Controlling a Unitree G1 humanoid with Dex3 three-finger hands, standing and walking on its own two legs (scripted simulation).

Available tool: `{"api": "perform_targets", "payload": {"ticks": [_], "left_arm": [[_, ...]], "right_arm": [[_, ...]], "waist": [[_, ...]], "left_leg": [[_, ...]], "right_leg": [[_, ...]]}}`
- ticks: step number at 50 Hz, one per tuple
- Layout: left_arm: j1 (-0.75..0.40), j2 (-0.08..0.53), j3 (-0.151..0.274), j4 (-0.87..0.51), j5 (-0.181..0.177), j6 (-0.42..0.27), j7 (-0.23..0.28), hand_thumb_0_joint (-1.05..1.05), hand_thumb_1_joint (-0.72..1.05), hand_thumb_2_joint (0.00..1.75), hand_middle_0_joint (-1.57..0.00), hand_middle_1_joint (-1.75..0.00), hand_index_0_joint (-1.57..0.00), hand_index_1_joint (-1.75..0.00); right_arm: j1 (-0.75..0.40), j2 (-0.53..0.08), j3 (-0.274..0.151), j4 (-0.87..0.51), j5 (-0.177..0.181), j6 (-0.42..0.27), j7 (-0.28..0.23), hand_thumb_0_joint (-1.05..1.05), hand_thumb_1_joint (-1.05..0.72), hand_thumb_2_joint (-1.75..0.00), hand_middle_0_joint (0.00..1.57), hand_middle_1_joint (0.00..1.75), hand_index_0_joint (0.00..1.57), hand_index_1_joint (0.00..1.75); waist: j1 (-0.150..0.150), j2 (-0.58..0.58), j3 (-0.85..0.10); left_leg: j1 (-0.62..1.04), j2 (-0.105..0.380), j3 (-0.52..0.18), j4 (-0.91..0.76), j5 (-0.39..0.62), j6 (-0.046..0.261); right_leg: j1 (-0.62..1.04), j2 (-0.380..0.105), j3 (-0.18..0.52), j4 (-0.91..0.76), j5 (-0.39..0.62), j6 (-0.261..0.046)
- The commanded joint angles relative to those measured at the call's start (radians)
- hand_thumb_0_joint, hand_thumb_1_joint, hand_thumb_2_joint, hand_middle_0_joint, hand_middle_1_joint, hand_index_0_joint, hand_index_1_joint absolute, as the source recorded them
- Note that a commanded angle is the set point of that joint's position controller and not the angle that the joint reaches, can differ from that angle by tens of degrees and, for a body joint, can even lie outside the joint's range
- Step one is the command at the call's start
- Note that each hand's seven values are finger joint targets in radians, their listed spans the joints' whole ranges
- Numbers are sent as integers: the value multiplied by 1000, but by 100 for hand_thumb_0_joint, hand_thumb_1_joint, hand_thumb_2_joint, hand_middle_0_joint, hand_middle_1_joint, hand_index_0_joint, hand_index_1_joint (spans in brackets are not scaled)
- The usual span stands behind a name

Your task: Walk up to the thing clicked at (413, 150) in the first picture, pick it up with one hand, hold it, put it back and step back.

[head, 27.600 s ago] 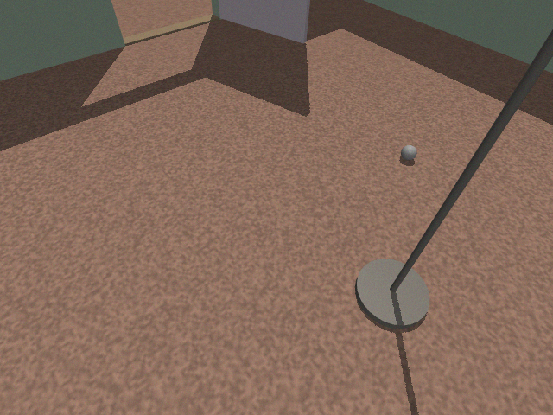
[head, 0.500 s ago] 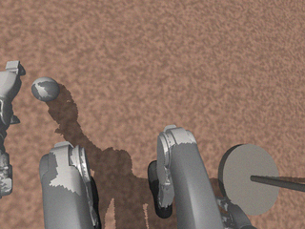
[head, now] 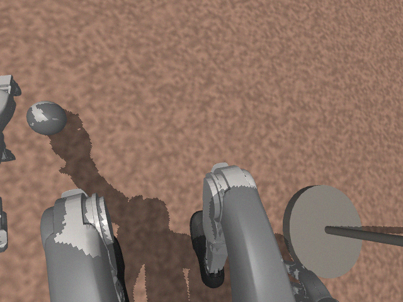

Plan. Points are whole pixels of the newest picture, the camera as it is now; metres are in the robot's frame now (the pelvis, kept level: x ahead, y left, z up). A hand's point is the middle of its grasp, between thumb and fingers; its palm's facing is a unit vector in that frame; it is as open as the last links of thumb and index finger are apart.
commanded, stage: rise first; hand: left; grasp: from above
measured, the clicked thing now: (47, 118) +0.51 +0.26 -0.29
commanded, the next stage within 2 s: approach in 1.32 s
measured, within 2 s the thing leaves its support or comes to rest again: neither
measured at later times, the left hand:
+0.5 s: hand (4, 122) +0.47 +0.30 -0.18, palm faces -0.45 -0.07 -0.89, open 13.9 cm
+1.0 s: hand (2, 120) +0.47 +0.30 -0.17, palm faces -0.45 -0.06 -0.89, open 13.9 cm
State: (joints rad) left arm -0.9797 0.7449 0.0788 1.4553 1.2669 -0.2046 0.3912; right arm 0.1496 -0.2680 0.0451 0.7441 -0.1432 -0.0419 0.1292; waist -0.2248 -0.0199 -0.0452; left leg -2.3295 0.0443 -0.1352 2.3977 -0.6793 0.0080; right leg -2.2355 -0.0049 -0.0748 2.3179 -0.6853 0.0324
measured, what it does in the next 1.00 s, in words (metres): stands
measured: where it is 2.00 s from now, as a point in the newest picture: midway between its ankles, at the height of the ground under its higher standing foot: (164, 275)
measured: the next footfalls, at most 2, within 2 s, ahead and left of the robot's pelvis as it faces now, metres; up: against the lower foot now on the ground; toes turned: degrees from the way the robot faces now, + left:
none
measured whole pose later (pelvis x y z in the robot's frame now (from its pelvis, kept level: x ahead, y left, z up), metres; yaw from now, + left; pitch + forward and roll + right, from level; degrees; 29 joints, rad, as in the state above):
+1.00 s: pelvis +0.00 +0.00 +0.00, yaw -1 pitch +34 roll -9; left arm -1.02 0.79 0.07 1.48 1.26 -0.20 0.36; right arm 0.17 -0.28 0.09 0.72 -0.15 -0.05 0.13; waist -0.26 -0.01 -0.03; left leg -2.34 0.04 -0.15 2.41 -0.67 0.00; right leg -2.24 0.00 -0.09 2.32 -0.67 0.03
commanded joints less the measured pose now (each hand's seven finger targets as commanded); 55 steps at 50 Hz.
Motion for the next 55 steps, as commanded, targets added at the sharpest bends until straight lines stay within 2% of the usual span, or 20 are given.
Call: {"api": "perform_targets", "payload": {"ticks": [1,2,4,5,8,9,18,21,23,25,27,30,34,36,37,39,41,46,48,55], "left_arm": [[-319,225,18,-96,-5,2,40,0,-54,100,-7,-108,-8,-107],[-321,218,8,-96,-8,2,38,0,-54,100,-7,-108,-8,-107],[-351,261,30,-135,-3,-1,44,0,-53,100,-7,-108,-8,-106],[-321,249,25,-106,-8,4,43,0,-54,100,-8,-107,-9,-106],[-342,264,27,-116,1,4,44,0,-54,100,-8,-107,-9,-106],[-338,271,34,-116,-1,5,46,0,-53,99,-7,-108,-9,-106],[-347,303,46,-103,-3,8,43,0,-53,99,-8,-108,-9,-106],[-339,282,32,-88,-10,11,35,0,-52,98,-7,-109,-9,-107],[-347,301,41,-97,-7,10,34,0,-52,98,-8,-107,-10,-106],[-341,275,25,-77,-7,12,28,0,-53,99,-8,-107,-9,-106],[-356,310,41,-122,-2,7,31,0,-53,99,-8,-107,-10,-106],[-333,283,36,-142,-11,5,28,0,-53,99,-8,-106,-9,-105],[-360,301,42,-153,-10,7,27,0,-53,99,-9,-105,-10,-105],[-337,294,36,-122,-13,10,24,0,-53,99,-10,-105,-10,-104],[-350,285,33,-124,-15,10,23,0,-53,100,-10,-104,-10,-104],[-346,274,21,-101,-21,9,16,0,-54,101,-9,-104,-9,-104],[-337,299,31,-111,-14,9,11,0,-54,100,-9,-105,-9,-105],[-373,288,17,-113,-15,5,6,0,-54,100,-10,-104,-10,-104],[-360,277,12,-115,-17,5,5,0,-54,100,-10,-103,-10,-104],[-370,288,13,-130,-12,10,3,0,-53,100,-12,-101,-11,-102]], "right_arm": [[216,-253,-70,-5,-1,-9,-10,0,-91,-90,20,30,20,30],[208,-250,-67,-5,0,-10,-9,0,-91,-90,20,30,20,30],[213,-255,-61,-5,-1,-12,-10,0,-91,-90,20,30,20,30],[214,-256,-63,-5,0,-13,-10,0,-91,-91,20,30,20,30],[216,-255,-55,-9,-3,-12,-9,0,-91,-91,20,30,20,30],[219,-257,-56,-11,-1,-12,-9,0,-91,-90,20,30,20,30],[228,-258,-43,-15,-6,-10,-7,0,-91,-90,20,30,20,30],[225,-259,-42,-12,-6,-11,-6,0,-91,-90,20,30,20,30],[227,-264,-42,-17,-6,-10,-8,0,-91,-90,20,30,20,30],[230,-264,-41,-18,-8,-13,-5,0,-91,-90,20,30,20,30],[230,-265,-39,-17,-6,-9,-5,0,-91,-90,20,30,20,30],[234,-262,-42,-21,-4,-7,-2,0,-91,-90,20,30,20,30],[238,-265,-42,-23,-3,-3,-3,0,-91,-90,20,30,20,30],[236,-259,-41,-21,-2,-1,-2,0,-91,-90,20,30,20,30],[243,-261,-40,-20,-4,-4,-2,0,-91,-90,20,30,20,30],[238,-259,-36,-19,-4,-8,-1,0,-91,-90,20,30,20,30],[238,-264,-35,-24,-3,-7,-2,0,-91,-90,20,30,20,30],[228,-264,-34,-27,0,-7,-4,0,-91,-90,20,30,20,30],[224,-262,-35,-23,2,-6,-6,0,-91,-90,20,30,20,30],[234,-258,-33,-24,2,-9,-6,0,-91,-90,20,30,20,30]], "waist": [[-35,287,-626],[-35,284,-611],[-25,322,-650],[-22,311,-649],[-36,322,-669],[-28,322,-670],[-39,314,-680],[-43,316,-653],[-40,331,-661],[-53,333,-630],[-36,353,-670],[-35,383,-700],[-50,346,-692],[-43,320,-670],[-56,308,-656],[-56,307,-627],[-44,316,-641],[-55,322,-644],[-45,326,-651],[-48,324,-646]], "left_leg": [[526,-27,71,-248,127,18],[517,-27,74,-246,121,18],[526,-30,83,-243,140,17],[541,-28,79,-240,147,16],[533,-30,79,-233,158,16],[541,-30,78,-233,164,15],[502,-29,87,-206,187,22],[513,-26,78,-216,174,18],[531,-27,73,-219,169,15],[528,-27,67,-221,167,13],[543,-28,70,-223,182,12],[569,-30,72,-225,215,6],[544,-29,76,-214,211,15],[501,-28,85,-211,185,21],[496,-30,83,-211,183,22],[479,-29,81,-216,163,22],[494,-30,80,-224,167,20],[503,-29,72,-232,138,19],[517,-30,75,-237,140,16],[516,-30,81,-235,157,18]], "right_leg": [[264,35,-88,-232,185,-67],[259,38,-87,-235,179,-68],[281,38,-84,-234,194,-67],[276,37,-85,-228,200,-68],[293,38,-88,-224,212,-66],[286,36,-87,-219,217,-67],[331,41,-84,-225,245,-59],[299,42,-92,-216,231,-64],[291,40,-95,-214,223,-66],[273,38,-98,-207,222,-67],[288,42,-99,-204,233,-69],[305,39,-99,-195,260,-69],[317,40,-94,-214,266,-62],[330,43,-87,-229,248,-59],[332,41,-88,-234,246,-57],[314,42,-89,-232,228,-61],[329,42,-91,-232,225,-62],[298,45,-95,-233,201,-66],[296,43,-93,-234,200,-67],[315,43,-87,-242,218,-65]]}}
